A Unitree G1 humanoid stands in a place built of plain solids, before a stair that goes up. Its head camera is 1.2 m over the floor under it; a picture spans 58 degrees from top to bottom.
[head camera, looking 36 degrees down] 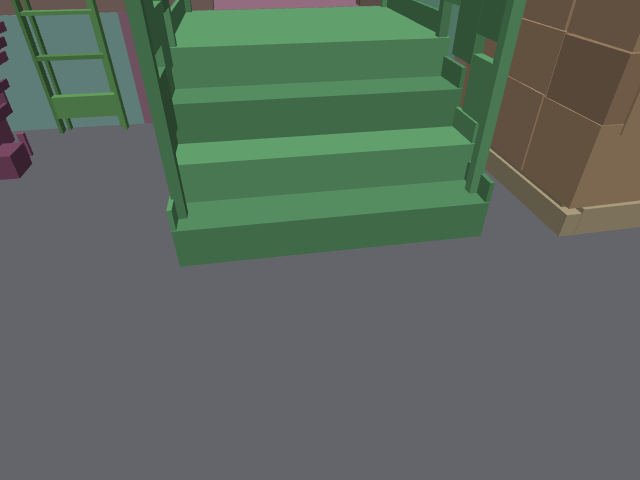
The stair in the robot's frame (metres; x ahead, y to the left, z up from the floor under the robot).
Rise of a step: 0.19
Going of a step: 0.23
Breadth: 1.40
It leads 10 degrees to the left of straight ahead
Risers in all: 4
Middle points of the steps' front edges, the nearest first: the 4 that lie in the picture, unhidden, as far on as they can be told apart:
1.57 -0.08 0.19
1.79 -0.04 0.37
2.01 0.00 0.56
2.24 0.03 0.74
